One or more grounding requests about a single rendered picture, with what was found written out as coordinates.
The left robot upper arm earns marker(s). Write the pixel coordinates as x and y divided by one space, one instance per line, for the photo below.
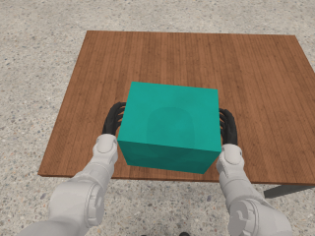
75 207

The robot left forearm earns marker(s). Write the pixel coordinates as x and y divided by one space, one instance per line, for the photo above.
101 167

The table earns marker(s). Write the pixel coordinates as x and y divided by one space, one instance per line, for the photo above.
264 80

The carton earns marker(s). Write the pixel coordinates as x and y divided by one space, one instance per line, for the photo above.
171 127

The robot right hand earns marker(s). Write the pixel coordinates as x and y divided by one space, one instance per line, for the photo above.
228 131

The right robot upper arm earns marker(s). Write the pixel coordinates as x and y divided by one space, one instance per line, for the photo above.
248 218

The robot left hand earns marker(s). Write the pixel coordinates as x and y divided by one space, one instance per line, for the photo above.
111 123

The robot right forearm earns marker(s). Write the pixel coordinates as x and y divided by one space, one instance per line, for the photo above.
234 183

